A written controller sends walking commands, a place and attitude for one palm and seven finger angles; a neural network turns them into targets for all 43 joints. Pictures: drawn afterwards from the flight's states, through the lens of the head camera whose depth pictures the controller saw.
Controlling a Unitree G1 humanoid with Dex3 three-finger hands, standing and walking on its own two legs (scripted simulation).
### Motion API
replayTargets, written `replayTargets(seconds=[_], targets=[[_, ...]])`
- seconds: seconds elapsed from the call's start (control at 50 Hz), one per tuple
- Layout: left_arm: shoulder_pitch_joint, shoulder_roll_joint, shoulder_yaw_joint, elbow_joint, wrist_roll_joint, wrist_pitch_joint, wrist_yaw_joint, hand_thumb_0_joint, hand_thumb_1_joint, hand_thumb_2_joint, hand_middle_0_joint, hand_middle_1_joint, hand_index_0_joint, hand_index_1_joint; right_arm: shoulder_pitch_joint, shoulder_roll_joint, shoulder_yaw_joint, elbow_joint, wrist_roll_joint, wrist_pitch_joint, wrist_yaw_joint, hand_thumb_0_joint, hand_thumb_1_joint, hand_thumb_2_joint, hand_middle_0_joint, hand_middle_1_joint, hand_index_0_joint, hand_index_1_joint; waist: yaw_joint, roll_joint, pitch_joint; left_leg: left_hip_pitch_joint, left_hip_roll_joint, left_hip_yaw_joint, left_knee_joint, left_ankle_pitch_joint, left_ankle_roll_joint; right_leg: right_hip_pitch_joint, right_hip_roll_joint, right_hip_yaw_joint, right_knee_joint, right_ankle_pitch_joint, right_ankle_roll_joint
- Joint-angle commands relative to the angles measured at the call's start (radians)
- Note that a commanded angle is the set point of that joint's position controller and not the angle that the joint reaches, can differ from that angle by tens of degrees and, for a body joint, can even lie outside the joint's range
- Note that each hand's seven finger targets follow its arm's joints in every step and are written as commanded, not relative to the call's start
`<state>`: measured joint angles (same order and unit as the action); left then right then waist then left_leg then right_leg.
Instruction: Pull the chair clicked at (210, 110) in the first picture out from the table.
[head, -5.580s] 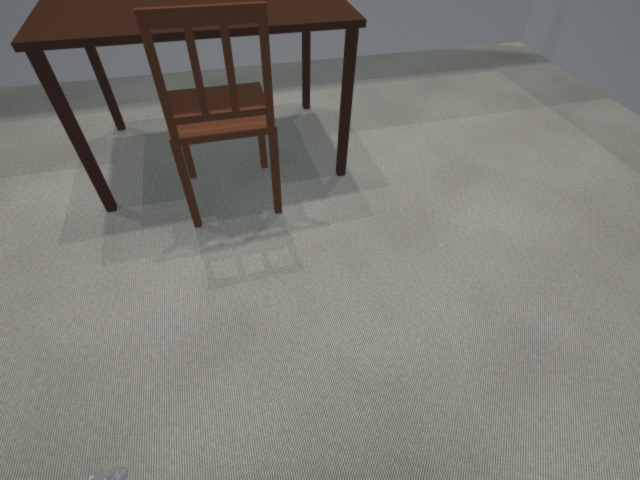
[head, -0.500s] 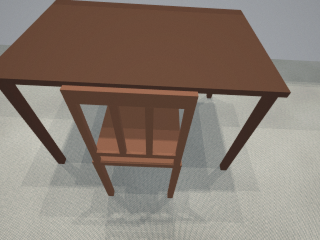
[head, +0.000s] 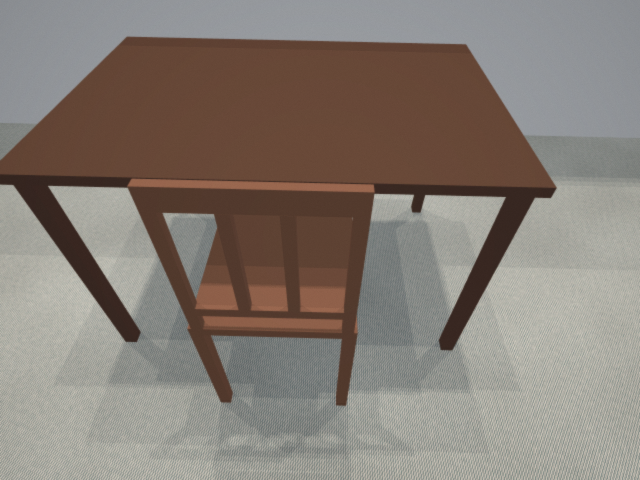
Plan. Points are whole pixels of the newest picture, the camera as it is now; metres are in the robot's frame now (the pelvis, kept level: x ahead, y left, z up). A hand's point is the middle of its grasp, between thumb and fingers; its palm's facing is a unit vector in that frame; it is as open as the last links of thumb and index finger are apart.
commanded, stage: come to a stop and stand still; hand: left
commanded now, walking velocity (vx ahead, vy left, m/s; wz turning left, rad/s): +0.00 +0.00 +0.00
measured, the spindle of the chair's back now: (235, 265) +0.51 +0.19 -0.10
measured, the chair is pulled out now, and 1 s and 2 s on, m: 0.00 0.00 0.00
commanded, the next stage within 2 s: look again from close up in 0.12 s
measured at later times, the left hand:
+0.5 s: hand out of the picture +0.03 +0.19 -0.18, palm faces +0.05 -0.97 -0.24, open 7.4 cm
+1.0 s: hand out of the picture +0.00 +0.22 -0.18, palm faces +0.02 -0.98 -0.19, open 7.4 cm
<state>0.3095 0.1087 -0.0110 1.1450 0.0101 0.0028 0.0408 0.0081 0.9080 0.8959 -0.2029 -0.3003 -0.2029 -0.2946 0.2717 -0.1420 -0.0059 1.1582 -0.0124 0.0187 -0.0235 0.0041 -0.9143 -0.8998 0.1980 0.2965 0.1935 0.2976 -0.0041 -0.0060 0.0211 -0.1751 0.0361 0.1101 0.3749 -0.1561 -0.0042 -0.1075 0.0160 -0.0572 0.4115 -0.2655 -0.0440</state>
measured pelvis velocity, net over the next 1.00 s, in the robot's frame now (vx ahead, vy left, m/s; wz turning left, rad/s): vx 0.01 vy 0.05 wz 0.00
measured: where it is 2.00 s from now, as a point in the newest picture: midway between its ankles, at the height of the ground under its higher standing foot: outside the picture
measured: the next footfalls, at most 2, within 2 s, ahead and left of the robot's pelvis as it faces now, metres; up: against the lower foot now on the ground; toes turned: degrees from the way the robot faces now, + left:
none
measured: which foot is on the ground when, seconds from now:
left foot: down 0.00-1.00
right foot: down 0.00-1.00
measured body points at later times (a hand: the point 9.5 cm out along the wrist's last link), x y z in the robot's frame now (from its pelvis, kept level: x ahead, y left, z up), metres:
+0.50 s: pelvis +0.01 +0.01 -0.01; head +0.02 +0.01 +0.44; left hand +0.03 +0.25 -0.16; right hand +0.03 -0.21 -0.17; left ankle +0.03 +0.12 -0.74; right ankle -0.02 -0.09 -0.74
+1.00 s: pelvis +0.01 +0.05 -0.01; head +0.02 +0.06 +0.44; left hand +0.00 +0.27 -0.17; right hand +0.04 -0.18 -0.16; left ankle +0.03 +0.12 -0.74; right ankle -0.02 -0.08 -0.74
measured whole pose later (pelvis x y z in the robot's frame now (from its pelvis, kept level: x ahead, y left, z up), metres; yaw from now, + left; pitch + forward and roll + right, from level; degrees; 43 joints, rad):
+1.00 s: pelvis +0.01 +0.05 -0.01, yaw +0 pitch -2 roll +0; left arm 0.32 0.16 -0.01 1.06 0.02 -0.01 0.05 0.01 0.91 0.90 -0.20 -0.30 -0.20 -0.29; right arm 0.22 -0.17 -0.01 1.08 -0.01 0.00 -0.01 0.00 -0.92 -0.90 0.20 0.30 0.20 0.30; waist 0.00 -0.02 0.04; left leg -0.23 -0.01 0.13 0.47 -0.22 0.07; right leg -0.14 -0.04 -0.04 0.47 -0.30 0.03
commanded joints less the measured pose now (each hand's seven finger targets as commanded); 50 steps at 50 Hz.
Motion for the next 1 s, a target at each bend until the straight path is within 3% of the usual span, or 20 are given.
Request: replayTargets(seconds=[0.0, 0.1, 0.18, 0.2, 0.22, 0.24, 0.26, 0.28, 0.3, 0.34, 0.44, 0.5, 0.66, 0.78, 0.84, 0.92, 0.98], targets=[[0.07, 0.113, 0.024, -0.02, -0.001, -0.01, 0.005, 0.0, 0.9, 0.9, -0.2, -0.3, -0.2, -0.3, 0.056, -0.056, -0.008, -0.019, 0.005, -0.01, -0.009, 0.0, -0.9, -0.9, 0.2, 0.3, 0.2, 0.3, 0.001, 0.012, 0.124, 0.031, 0.063, -0.103, -0.064, -0.092, 0.013, -0.198, -0.13, 0.145, -0.181, -0.114, 0.006], [0.084, 0.094, 0.024, -0.015, -0.003, -0.014, 0.005, 0.0, 0.9, 0.9, -0.2, -0.3, -0.2, -0.3, 0.091, -0.039, -0.008, -0.01, 0.004, -0.014, -0.013, 0.0, -0.9, -0.9, 0.2, 0.3, 0.2, 0.3, 0.001, -0.001, 0.108, 0.023, 0.066, -0.107, -0.055, -0.07, 0.014, -0.185, -0.127, 0.139, -0.171, -0.088, 0.003], [0.098, 0.078, 0.021, -0.008, -0.005, -0.019, 0.007, 0.0, 0.9, 0.9, -0.2, -0.3, -0.2, -0.3, 0.11, -0.035, -0.004, -0.002, 0.004, -0.024, -0.016, 0.0, -0.9, -0.9, 0.2, 0.3, 0.2, 0.3, 0.0, 0.004, 0.079, 0.033, 0.074, -0.113, -0.051, -0.007, 0.014, -0.156, -0.126, 0.132, -0.143, 0.001, 0.002], [0.022, 0.301, 0.01, -0.123, -0.001, -0.049, 0.006, 0.0, 0.9, 0.9, -0.2, -0.3, -0.2, -0.3, 0.016, -0.153, -0.038, -0.135, -0.027, -0.024, 0.007, 0.0, -0.9, -0.9, 0.2, 0.3, 0.2, 0.3, -0.038, 0.052, 0.147, -0.048, -0.014, -0.153, 0.02, 0.069, 0.034, -0.194, -0.081, 0.108, -0.067, 0.059, -0.024], [0.055, 0.217, 0.036, -0.125, 0.005, -0.048, 0.011, 0.0, 0.9, 0.9, -0.2, -0.3, -0.2, -0.3, 0.028, -0.14, -0.056, -0.134, -0.015, -0.045, -0.001, 0.0, -0.9, -0.9, 0.2, 0.3, 0.2, 0.3, 0.004, 0.056, 0.082, -0.07, 0.061, -0.128, 0.069, -0.062, 0.022, -0.201, -0.14, 0.136, -0.055, -0.052, -0.02], [0.056, 0.176, 0.034, -0.112, 0.012, -0.052, 0.014, 0.0, 0.9, 0.9, -0.2, -0.3, -0.2, -0.3, 0.035, -0.099, -0.052, -0.121, -0.013, -0.052, -0.005, 0.0, -0.9, -0.9, 0.2, 0.3, 0.2, 0.3, -0.013, 0.06, 0.023, -0.054, 0.055, -0.133, 0.089, 0.001, 0.024, -0.165, -0.15, 0.154, -0.062, 0.042, -0.032], [0.066, 0.15, 0.023, -0.116, 0.007, -0.053, 0.015, 0.0, 0.9, 0.9, -0.2, -0.3, -0.2, -0.3, 0.07, -0.064, -0.04, -0.113, -0.009, -0.051, -0.007, 0.0, -0.9, -0.9, 0.2, 0.3, 0.2, 0.3, -0.012, 0.03, -0.02, -0.037, 0.045, -0.129, 0.112, 0.018, 0.023, -0.129, -0.163, 0.151, -0.07, 0.088, -0.031], [0.073, 0.131, 0.023, -0.116, 0.007, -0.049, 0.016, 0.0, 0.9, 0.9, -0.2, -0.3, -0.2, -0.3, 0.087, -0.05, -0.04, -0.113, -0.007, -0.045, -0.007, 0.0, -0.9, -0.9, 0.2, 0.3, 0.2, 0.3, -0.015, -0.01, -0.03, -0.039, 0.037, -0.119, 0.133, 0.003, 0.018, -0.139, -0.17, 0.165, -0.082, 0.067, -0.031], [0.071, 0.137, 0.021, -0.12, 0.006, -0.048, 0.017, 0.0, 0.9, 0.9, -0.2, -0.3, -0.2, -0.3, 0.096, -0.045, -0.03, -0.118, -0.009, -0.038, -0.003, 0.0, -0.9, -0.9, 0.2, 0.3, 0.2, 0.3, -0.016, -0.067, -0.029, -0.049, 0.027, -0.111, 0.143, -0.014, 0.023, -0.123, -0.171, 0.173, -0.084, 0.083, -0.03], [0.056, 0.133, 0.031, -0.13, 0.008, -0.044, 0.019, 0.0, 0.9, 0.9, -0.2, -0.3, -0.2, -0.3, 0.096, -0.052, -0.037, -0.122, -0.01, -0.035, -0.001, 0.0, -0.9, -0.9, 0.2, 0.3, 0.2, 0.3, -0.02, -0.102, 0.018, -0.079, 0.022, -0.102, 0.167, -0.01, 0.022, -0.155, -0.175, 0.164, -0.089, 0.071, -0.031], [0.061, 0.14, 0.038, -0.154, 0.01, -0.035, 0.019, 0.0, 0.9, 0.9, -0.2, -0.3, -0.2, -0.3, 0.081, -0.083, -0.035, -0.131, -0.008, -0.039, -0.003, 0.0, -0.9, -0.9, 0.2, 0.3, 0.2, 0.3, -0.007, 0.0, 0.043, -0.074, 0.057, -0.121, 0.116, 0.099, 0.036, -0.139, -0.126, 0.098, 0.014, 0.195, -0.009], [0.087, 0.138, 0.034, -0.161, 0.012, -0.033, 0.019, 0.0, 0.9, 0.9, -0.2, -0.3, -0.2, -0.3, 0.059, -0.099, -0.029, -0.136, -0.006, -0.041, -0.004, 0.0, -0.9, -0.9, 0.2, 0.3, 0.2, 0.3, 0.01, -0.004, 0.007, -0.032, 0.077, -0.125, 0.122, 0.235, 0.047, -0.109, -0.116, 0.083, 0.043, 0.26, 0.003], [0.056, 0.158, 0.036, -0.17, 0.011, -0.025, 0.014, 0.0, 0.9, 0.9, -0.2, -0.3, -0.2, -0.3, -0.009, -0.124, -0.03, -0.154, -0.003, -0.033, 0.001, 0.0, -0.9, -0.9, 0.2, 0.3, 0.2, 0.3, 0.006, 0.036, 0.031, -0.024, 0.073, -0.127, 0.063, 0.102, 0.048, -0.135, -0.114, 0.084, 0.022, 0.136, 0.018], [0.053, 0.157, 0.031, -0.154, 0.011, -0.025, 0.01, 0.0, 0.9, 0.9, -0.2, -0.3, -0.2, -0.3, -0.022, -0.13, -0.026, -0.148, 0.0, -0.033, 0.004, 0.0, -0.9, -0.9, 0.2, 0.3, 0.2, 0.3, 0.003, 0.029, 0.029, -0.005, 0.074, -0.13, 0.026, 0.054, 0.049, -0.131, -0.116, 0.084, 0.002, 0.122, 0.027], [0.065, 0.151, 0.026, -0.143, 0.011, -0.024, 0.01, 0.0, 0.9, 0.9, -0.2, -0.3, -0.2, -0.3, -0.023, -0.131, -0.024, -0.141, 0.003, -0.032, 0.006, 0.0, -0.9, -0.9, 0.2, 0.3, 0.2, 0.3, 0.003, -0.003, 0.034, 0.002, 0.073, -0.13, 0.01, 0.02, 0.048, -0.133, -0.121, 0.085, -0.013, 0.104, 0.031], [0.07, 0.146, 0.023, -0.125, 0.012, -0.021, 0.009, 0.0, 0.9, 0.9, -0.2, -0.3, -0.2, -0.3, -0.019, -0.131, -0.022, -0.125, 0.004, -0.029, 0.007, 0.0, -0.9, -0.9, 0.2, 0.3, 0.2, 0.3, 0.002, 0.005, 0.058, -0.012, 0.075, -0.14, -0.036, -0.061, 0.048, -0.14, -0.117, 0.078, -0.025, 0.055, 0.033], [0.085, 0.137, 0.021, -0.107, 0.011, -0.022, 0.009, 0.0, 0.9, 0.9, -0.2, -0.3, -0.2, -0.3, -0.011, -0.131, -0.021, -0.112, 0.005, -0.031, 0.007, 0.0, -0.9, -0.9, 0.2, 0.3, 0.2, 0.3, 0.003, 0.02, 0.044, 0.004, 0.079, -0.143, -0.05, -0.052, 0.049, -0.13, -0.122, 0.073, -0.026, 0.07, 0.035]])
